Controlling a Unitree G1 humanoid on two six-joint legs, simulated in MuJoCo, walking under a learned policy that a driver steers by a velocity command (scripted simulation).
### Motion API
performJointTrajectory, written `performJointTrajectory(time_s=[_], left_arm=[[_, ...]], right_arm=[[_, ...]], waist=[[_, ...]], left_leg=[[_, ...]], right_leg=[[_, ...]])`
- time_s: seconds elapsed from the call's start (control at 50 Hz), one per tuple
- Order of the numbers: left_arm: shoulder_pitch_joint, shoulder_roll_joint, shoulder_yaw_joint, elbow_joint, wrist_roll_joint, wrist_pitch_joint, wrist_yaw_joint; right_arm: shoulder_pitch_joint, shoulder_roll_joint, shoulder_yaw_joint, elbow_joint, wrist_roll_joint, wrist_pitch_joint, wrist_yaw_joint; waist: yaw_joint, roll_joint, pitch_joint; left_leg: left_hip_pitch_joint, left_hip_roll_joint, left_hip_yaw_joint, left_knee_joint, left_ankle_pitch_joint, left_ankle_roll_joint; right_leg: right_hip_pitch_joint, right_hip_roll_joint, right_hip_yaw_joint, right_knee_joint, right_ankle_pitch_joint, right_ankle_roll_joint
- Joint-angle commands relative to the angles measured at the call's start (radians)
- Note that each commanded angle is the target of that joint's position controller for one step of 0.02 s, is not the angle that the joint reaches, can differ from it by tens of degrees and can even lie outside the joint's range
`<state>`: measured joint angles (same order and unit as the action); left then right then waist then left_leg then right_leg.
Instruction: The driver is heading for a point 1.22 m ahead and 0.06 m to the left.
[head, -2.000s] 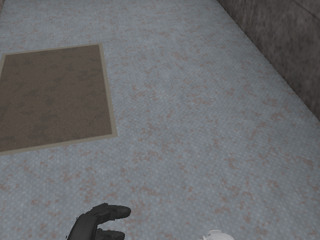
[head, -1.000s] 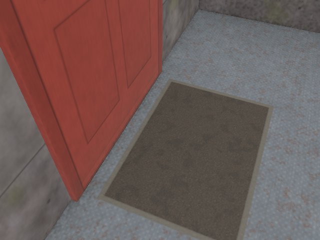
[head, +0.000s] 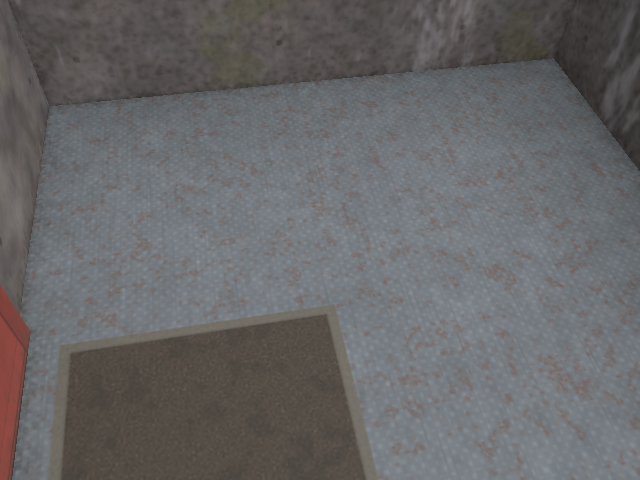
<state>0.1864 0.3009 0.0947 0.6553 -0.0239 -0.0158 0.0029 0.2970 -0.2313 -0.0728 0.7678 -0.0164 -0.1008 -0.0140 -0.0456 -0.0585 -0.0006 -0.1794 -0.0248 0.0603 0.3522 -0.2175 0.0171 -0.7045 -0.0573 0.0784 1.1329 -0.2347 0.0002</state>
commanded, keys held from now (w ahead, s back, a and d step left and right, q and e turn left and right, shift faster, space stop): w+e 0.24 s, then w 0.20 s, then w+q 0.56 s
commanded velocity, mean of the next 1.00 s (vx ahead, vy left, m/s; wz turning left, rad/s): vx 0.50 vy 0.00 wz -0.07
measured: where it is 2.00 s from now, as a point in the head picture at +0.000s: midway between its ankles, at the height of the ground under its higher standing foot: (327, 261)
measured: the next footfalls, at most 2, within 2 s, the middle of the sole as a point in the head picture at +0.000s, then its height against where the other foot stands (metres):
right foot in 0.24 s outside the picture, level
left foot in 0.80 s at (328, 407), level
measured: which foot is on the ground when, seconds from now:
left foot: down 0.00-0.24, up 0.26-0.78, down 0.80-1.00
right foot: up 0.00-0.22, down 0.24-0.82, up 0.84-1.00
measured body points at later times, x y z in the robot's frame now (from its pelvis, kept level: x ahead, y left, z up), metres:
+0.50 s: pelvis +0.26 -0.10 +0.01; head +0.28 -0.12 +0.45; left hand +0.39 +0.14 -0.11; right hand +0.36 -0.40 -0.10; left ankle +0.39 +0.06 -0.65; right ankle +0.23 -0.16 -0.74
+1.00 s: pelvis +0.57 -0.10 +0.00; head +0.60 -0.09 +0.45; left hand +0.73 +0.16 -0.10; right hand +0.66 -0.37 -0.11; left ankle +0.60 -0.03 -0.74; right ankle +0.57 -0.26 -0.66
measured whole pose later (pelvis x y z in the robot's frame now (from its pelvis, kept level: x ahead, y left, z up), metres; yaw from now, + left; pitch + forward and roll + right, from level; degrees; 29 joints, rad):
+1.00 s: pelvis +0.57 -0.10 +0.00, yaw +0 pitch +2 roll +0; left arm 0.17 0.28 0.04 0.69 0.01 -0.10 0.01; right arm 0.27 -0.28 -0.06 0.73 0.01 -0.06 0.02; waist -0.03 -0.02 0.04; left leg -0.29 -0.13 -0.05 0.41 -0.15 0.11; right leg -0.57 -0.07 0.07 1.12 -0.34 0.02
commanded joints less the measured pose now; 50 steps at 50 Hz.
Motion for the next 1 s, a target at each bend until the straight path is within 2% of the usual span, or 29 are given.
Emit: performJointTrajectory(time_s=[0.02, 0.08, 0.16, 0.2, 0.22, 0.24, 0.26, 0.28, 0.3, 0.32, 0.34, 0.36, 0.4, 0.48, 0.52, 0.6, 0.66, 0.68, 0.72, 0.76, 0.78, 0.8, 0.82, 0.84, 0.86, 0.88, 0.9, 0.92, 1.0], left_arm=[[-0.044, 0.017, -0.004, -0.075, 0.001, -0.008, -0.002], [-0.140, -0.005, -0.018, -0.099, 0.001, -0.016, -0.020], [-0.204, 0.007, -0.018, -0.134, -0.005, -0.011, -0.040], [-0.165, 0.036, -0.002, -0.133, 0.006, -0.004, -0.047], [-0.068, 0.058, 0.015, -0.106, 0.010, -0.002, -0.047], [0.120, 0.121, 0.051, -0.046, 0.008, 0.003, -0.038], [0.280, 0.219, 0.078, -0.011, 0.000, 0.008, -0.016], [0.236, 0.274, 0.065, -0.033, 0.004, -0.006, -0.022], [0.273, 0.168, 0.041, -0.028, 0.010, -0.016, -0.024], [0.217, 0.135, 0.028, -0.013, 0.010, -0.028, -0.021], [0.132, 0.117, 0.018, -0.022, 0.008, -0.034, -0.022], [0.066, 0.091, 0.009, -0.026, 0.015, -0.038, -0.023], [0.037, 0.055, -0.003, -0.026, 0.022, -0.047, -0.021], [0.087, 0.086, 0.005, 0.024, 0.018, -0.057, -0.010], [0.112, 0.076, 0.000, 0.044, 0.021, -0.063, -0.001], [0.144, 0.100, 0.003, 0.077, 0.026, -0.071, 0.012], [0.173, 0.104, 0.007, 0.109, 0.024, -0.066, 0.014], [0.176, 0.105, 0.009, 0.115, 0.020, -0.060, 0.010], [0.169, 0.119, 0.013, 0.120, 0.016, -0.047, 0.014], [0.149, 0.144, 0.018, 0.109, 0.023, -0.038, 0.026], [0.130, 0.157, 0.019, 0.103, 0.023, -0.029, 0.032], [0.114, 0.158, 0.015, 0.092, 0.021, -0.028, 0.039], [0.180, 0.092, -0.007, 0.054, 0.042, -0.046, 0.036], [0.225, 0.020, -0.040, 0.048, 0.049, -0.080, 0.013], [0.140, 0.102, -0.021, 0.030, 0.011, -0.110, -0.006], [0.052, 0.109, -0.025, -0.003, -0.011, -0.125, -0.011], [0.009, 0.100, -0.026, -0.016, 0.006, -0.132, -0.006], [0.001, 0.110, -0.015, -0.019, 0.028, -0.126, 0.002], [0.033, 0.071, -0.021, -0.030, 0.043, -0.086, 0.011]], right_arm=[[-0.066, -0.144, -0.032, -0.049, 0.004, -0.017, -0.007], [-0.030, -0.177, -0.038, -0.014, 0.017, -0.010, -0.014], [0.009, -0.217, -0.047, 0.028, 0.040, 0.003, -0.008], [-0.017, -0.239, -0.054, 0.029, 0.049, 0.013, -0.006], [-0.037, -0.258, -0.057, 0.029, 0.055, 0.018, -0.010], [-0.025, -0.236, -0.048, 0.030, 0.049, 0.019, -0.014], [-0.009, -0.166, -0.020, 0.004, 0.002, 0.012, -0.012], [0.085, -0.078, 0.017, -0.039, -0.005, -0.020, 0.004], [-0.005, -0.177, -0.005, -0.022, 0.043, -0.038, 0.018], [-0.077, -0.178, -0.005, -0.045, 0.062, -0.045, 0.019], [-0.112, -0.162, 0.003, -0.046, 0.041, -0.049, 0.010], [-0.110, -0.161, -0.002, -0.037, 0.024, -0.044, 0.004], [-0.065, -0.152, -0.004, -0.028, 0.023, -0.020, 0.010], [-0.122, -0.115, 0.006, -0.041, 0.008, 0.007, 0.006], [-0.183, -0.116, 0.008, -0.050, 0.021, 0.007, 0.012], [-0.292, -0.099, 0.015, -0.068, 0.042, 0.005, 0.044], [-0.350, -0.102, 0.018, -0.092, 0.051, 0.006, 0.066], [-0.360, -0.098, 0.020, -0.103, 0.043, 0.009, 0.076], [-0.350, -0.103, 0.018, -0.118, 0.038, 0.011, 0.092], [-0.277, -0.139, 0.001, -0.115, 0.033, 0.016, 0.089], [-0.169, -0.174, -0.018, -0.094, 0.030, 0.018, 0.082], [-0.018, -0.224, -0.042, -0.065, 0.029, 0.020, 0.070], [0.120, -0.325, -0.069, -0.058, 0.021, 0.024, 0.053], [0.110, -0.304, -0.057, -0.061, 0.040, 0.018, 0.056], [0.107, -0.246, -0.044, -0.063, 0.038, 0.024, 0.050], [0.055, -0.215, -0.037, -0.078, 0.036, 0.027, 0.043], [-0.006, -0.200, -0.030, -0.091, 0.034, 0.029, 0.042], [-0.048, -0.174, -0.021, -0.106, 0.028, 0.028, 0.039], [-0.073, -0.187, -0.023, -0.122, 0.024, 0.028, 0.023]], waist=[[0.019, 0.144, -0.005], [-0.019, 0.133, 0.015], [-0.028, 0.135, 0.044], [0.016, 0.150, 0.016], [0.080, 0.154, -0.035], [0.161, 0.129, -0.127], [0.203, -0.061, -0.227], [0.100, -0.259, -0.403], [0.178, -0.106, -0.390], [0.165, -0.065, -0.238], [0.118, 0.046, -0.155], [0.073, 0.052, -0.099], [0.025, 0.004, -0.077], [0.031, 0.014, -0.012], [0.053, 0.002, 0.011], [0.098, -0.008, 0.061], [0.121, 0.009, 0.098], [0.128, 0.022, 0.102], [0.112, 0.005, 0.075], [0.073, -0.045, -0.013], [0.011, -0.052, -0.074], [-0.069, -0.022, -0.151], [-0.073, 0.162, -0.295], [-0.026, 0.303, -0.420], [-0.072, 0.207, -0.368], [-0.065, 0.142, -0.232], [-0.024, 0.046, -0.127], [0.013, 0.033, -0.079], [0.069, 0.095, -0.034]], left_leg=[[0.064, 0.262, -0.135, -0.158, 0.269, 0.155], [0.082, 0.263, -0.056, -0.153, 0.265, 0.135], [0.169, 0.305, -0.017, -0.118, 0.310, 0.120], [0.186, 0.306, 0.033, -0.018, 0.595, 0.101], [0.167, 0.281, 0.086, 0.112, 0.771, 0.079], [0.063, 0.235, 0.123, 0.334, 0.811, 0.047], [-0.241, 0.175, 0.132, 0.700, 0.293, -0.003], [-0.536, 0.012, -0.047, 0.969, -0.385, -0.035], [-0.636, 0.050, -0.156, 1.067, -0.322, -0.022], [-0.707, 0.093, -0.132, 1.051, -0.235, -0.002], [-0.651, 0.140, -0.130, 0.970, -0.139, 0.006], [-0.577, 0.170, -0.129, 0.893, -0.080, 0.001], [-0.496, 0.186, -0.135, 0.836, -0.026, -0.008], [-0.572, 0.178, -0.112, 0.677, 0.110, -0.044], [-0.563, 0.166, -0.107, 0.552, 0.245, -0.042], [-0.484, 0.121, -0.077, 0.331, 0.434, -0.015], [-0.541, 0.096, -0.091, 0.244, 0.381, 0.014], [-0.570, 0.093, -0.080, 0.224, 0.328, 0.029], [-0.538, 0.064, -0.048, 0.205, 0.227, 0.061], [-0.408, -0.004, 0.021, 0.227, 0.121, 0.090], [-0.272, -0.044, 0.044, 0.207, 0.100, 0.113], [-0.021, -0.038, -0.003, 0.166, 0.179, 0.150], [0.387, 0.201, -0.387, 0.199, 0.240, 0.289], [0.607, 0.367, -0.868, 0.038, 0.126, 0.438], [0.587, 0.326, -0.794, -0.006, -0.007, 0.379], [0.445, 0.294, -0.659, -0.023, -0.006, 0.334], [0.270, 0.258, -0.570, -0.047, 0.085, 0.308], [0.144, 0.228, -0.505, -0.069, 0.189, 0.294], [-0.073, 0.166, -0.391, -0.120, 0.355, 0.298]], right_leg=[[-0.067, -0.051, 0.006, -0.130, 0.133, 0.018], [-0.014, -0.046, -0.042, -0.300, 0.227, 0.006], [0.037, -0.021, -0.105, -0.426, 0.138, -0.033], [0.170, 0.038, -0.159, -0.487, 0.048, -0.072], [0.328, 0.088, -0.201, -0.544, 0.082, -0.099], [0.604, 0.131, -0.196, -0.566, 0.131, -0.138], [0.928, -0.072, 0.112, -0.571, 0.227, -0.215], [1.124, -0.289, 0.674, -0.781, -0.008, -0.400], [1.100, -0.297, 0.679, -0.850, -0.080, -0.381], [0.988, -0.265, 0.520, -0.840, -0.003, -0.336], [0.817, -0.226, 0.411, -0.848, 0.077, -0.297], [0.683, -0.185, 0.319, -0.868, 0.166, -0.272], [0.587, -0.145, 0.244, -0.924, 0.250, -0.265], [0.581, -0.122, 0.116, -0.974, 0.354, -0.253], [0.577, -0.104, 0.046, -0.992, 0.364, -0.223], [0.590, -0.107, -0.037, -1.025, 0.287, -0.173], [0.733, -0.155, -0.065, -1.005, 0.315, -0.169], [0.785, -0.169, -0.081, -0.971, 0.380, -0.168], [0.848, -0.190, -0.103, -0.893, 0.598, -0.153], [0.881, -0.179, -0.134, -0.743, 0.963, -0.126], [0.863, -0.158, -0.156, -0.590, 1.087, -0.108], [0.726, -0.124, -0.183, -0.363, 1.015, -0.074], [0.349, -0.016, -0.191, 0.026, 0.547, -0.014], [0.048, 0.164, -0.032, 0.281, -0.323, 0.024], [-0.057, 0.091, 0.077, 0.325, -0.281, 0.002], [-0.090, 0.044, 0.053, 0.268, -0.204, -0.012], [-0.065, 0.008, 0.032, 0.170, -0.153, -0.013], [-0.002, -0.020, 0.023, 0.093, -0.123, -0.005], [0.086, -0.037, -0.014, -0.087, -0.069, 0.048]])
